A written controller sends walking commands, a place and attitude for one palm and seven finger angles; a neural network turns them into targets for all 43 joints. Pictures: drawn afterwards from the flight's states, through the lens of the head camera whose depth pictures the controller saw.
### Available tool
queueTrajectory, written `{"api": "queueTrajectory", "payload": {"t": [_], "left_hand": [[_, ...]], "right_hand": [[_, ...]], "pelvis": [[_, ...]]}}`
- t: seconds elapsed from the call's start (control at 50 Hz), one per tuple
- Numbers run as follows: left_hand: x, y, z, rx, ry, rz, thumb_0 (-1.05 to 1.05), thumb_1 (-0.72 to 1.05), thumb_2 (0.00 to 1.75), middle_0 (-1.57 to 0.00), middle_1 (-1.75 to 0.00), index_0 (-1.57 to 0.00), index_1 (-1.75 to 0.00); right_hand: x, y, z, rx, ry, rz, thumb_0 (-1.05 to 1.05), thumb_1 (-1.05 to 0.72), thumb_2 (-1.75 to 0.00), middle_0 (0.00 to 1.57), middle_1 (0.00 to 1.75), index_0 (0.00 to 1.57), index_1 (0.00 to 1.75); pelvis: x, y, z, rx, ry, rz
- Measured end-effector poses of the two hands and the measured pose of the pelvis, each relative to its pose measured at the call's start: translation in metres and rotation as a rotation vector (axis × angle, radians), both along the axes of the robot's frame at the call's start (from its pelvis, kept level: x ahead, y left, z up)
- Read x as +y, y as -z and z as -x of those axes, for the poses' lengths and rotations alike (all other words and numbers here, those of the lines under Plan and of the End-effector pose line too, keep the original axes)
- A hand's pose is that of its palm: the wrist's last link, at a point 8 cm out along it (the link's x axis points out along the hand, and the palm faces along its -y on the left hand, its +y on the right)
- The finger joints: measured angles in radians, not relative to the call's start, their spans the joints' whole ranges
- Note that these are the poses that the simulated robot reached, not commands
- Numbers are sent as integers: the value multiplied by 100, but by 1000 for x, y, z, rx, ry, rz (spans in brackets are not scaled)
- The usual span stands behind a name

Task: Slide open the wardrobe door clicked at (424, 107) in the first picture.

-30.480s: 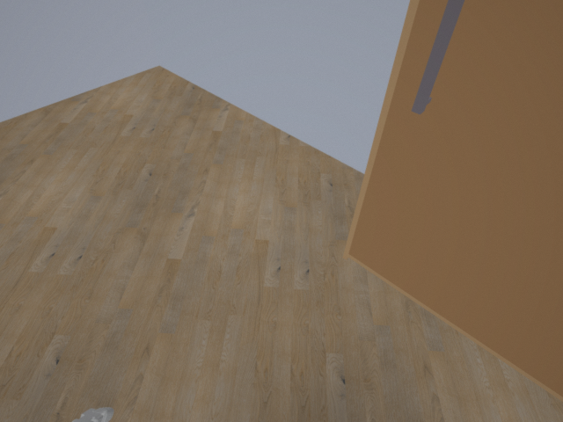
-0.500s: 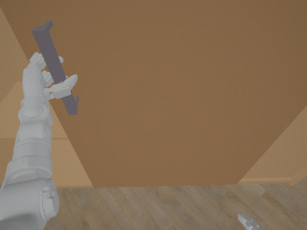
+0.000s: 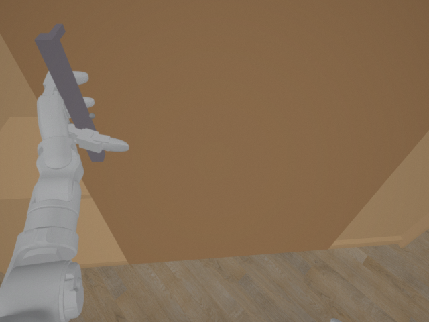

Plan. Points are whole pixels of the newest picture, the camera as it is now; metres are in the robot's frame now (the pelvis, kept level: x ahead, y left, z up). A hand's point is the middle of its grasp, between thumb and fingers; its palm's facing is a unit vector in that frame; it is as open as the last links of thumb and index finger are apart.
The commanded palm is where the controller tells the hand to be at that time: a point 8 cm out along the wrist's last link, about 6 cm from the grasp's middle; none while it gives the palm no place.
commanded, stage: slip the hand off the handle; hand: left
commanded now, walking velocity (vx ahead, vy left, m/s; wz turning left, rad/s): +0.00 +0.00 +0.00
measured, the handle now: (81, 101) +0.46 +0.28 +0.18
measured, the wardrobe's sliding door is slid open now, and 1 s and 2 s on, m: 0.50 0.50 0.50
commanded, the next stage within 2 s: draw the hand back to the body in 1.26 s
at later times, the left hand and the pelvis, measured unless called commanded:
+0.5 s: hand (45, 121) +0.40 +0.32 +0.18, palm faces +0.50 -0.84 -0.18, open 14.5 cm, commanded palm +0.36 +0.35 +0.18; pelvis +0.04 -0.02 +0.01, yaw +0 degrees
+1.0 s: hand (19, 156) +0.32 +0.32 +0.18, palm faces +0.50 -0.85 -0.16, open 14.7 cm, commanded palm +0.27 +0.35 +0.18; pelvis +0.03 -0.02 +0.00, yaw +0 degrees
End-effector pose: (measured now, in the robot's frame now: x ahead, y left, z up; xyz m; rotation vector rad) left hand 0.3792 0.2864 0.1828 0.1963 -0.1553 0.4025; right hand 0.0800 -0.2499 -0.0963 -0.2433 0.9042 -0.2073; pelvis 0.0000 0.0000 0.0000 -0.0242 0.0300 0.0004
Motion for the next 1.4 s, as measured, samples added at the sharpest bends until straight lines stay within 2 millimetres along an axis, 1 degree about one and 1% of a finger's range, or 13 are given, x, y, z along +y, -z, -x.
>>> {"api": "queueTrajectory", "payload": {"t": [0.14, 0.22, 0.3, 0.36, 0.46, 0.54, 0.62, 0.7, 0.78, 0.96, 1.1, 1.26, 1.4], "left_hand": [[7, -2, -3, 3, 8, 5, -1, -55, 20, -39, -124, -26, -116], [13, -4, -4, 12, 19, 9, -1, -55, 20, -42, -126, -30, -119], [25, -2, -2, 37, -12, 28, -1, -55, 20, -42, -124, -33, -120], [42, 2, 4, 67, -67, 43, -1, -55, 20, -39, -122, -33, -120], [67, 4, 19, 75, -135, 21, -1, -55, 20, -32, -118, -29, -118], [72, -4, 27, 26, -104, -3, -1, -55, 20, -28, -116, -27, -116], [76, -5, 28, 34, -66, 18, -1, -55, 20, -26, -115, -26, -116], [70, -2, 33, 60, -37, 21, -1, -55, 20, -25, -115, -25, -115], [61, 1, 45, 47, -27, 17, -1, -55, 20, -25, -115, -25, -115], [72, 4, 95, 16, -106, 16, -1, -55, 20, -25, -115, -25, -115], [70, 0, 128, -2, -81, 13, -1, -55, 20, -25, -115, -25, -115], [65, 6, 147, 8, -77, 20, -1, -56, 20, -25, -115, -25, -115], [50, -1, 158, -38, -61, 3, -1, -56, 20, -25, -115, -25, -115]], "right_hand": [[5, -9, -43, -68, -24, 2, 1, -91, -90, 21, 30, 20, 30], [3, -17, -67, -104, -30, 9, 1, -91, -90, 21, 30, 20, 30], [-2, -23, -84, -124, -28, 14, 1, -91, -90, 21, 30, 20, 30], [-7, -24, -92, -124, -26, 19, 1, -91, -90, 21, 30, 20, 30], [-15, -21, -94, -90, -34, 33, 1, -91, -90, 21, 30, 20, 30], [-20, -16, -91, -51, -39, 44, 1, -91, -90, 21, 30, 20, 30], [-23, -12, -85, -32, -22, 43, 1, -91, -90, 21, 30, 20, 30], [-22, -12, -82, -51, -2, 26, 1, -91, -90, 21, 30, 20, 30], [-18, -12, -82, -81, -1, 7, 1, -91, -90, 21, 30, 20, 30], [-7, -21, -95, -155, -42, -7, 1, -91, -90, 21, 30, 20, 30], [4, -30, -112, -231, -99, 2, 1, -91, -90, 21, 30, 20, 30], [18, -40, -123, -303, -144, -3, 1, -91, -90, 21, 30, 20, 30], [28, -41, -123, -321, -172, -17, 1, -91, -90, 21, 30, 20, 30]], "pelvis": [[-2, -3, -15, 3, 7, -5], [-4, -5, -25, 8, 11, -7], [-7, -7, -33, 13, 15, -9], [-10, -7, -38, 18, 15, -11], [-14, -6, -43, 28, 5, -10], [-16, -5, -45, 30, -5, -8], [-17, -5, -45, 34, -8, -8], [-16, -5, -45, 34, -2, -8], [-15, -5, -44, 28, 9, -11], [-16, -5, -36, 0, 8, -11], [-14, -5, -26, -26, -14, -5], [-13, -6, -18, -43, -23, -4], [-11, -7, -17, -57, -26, -6]]}}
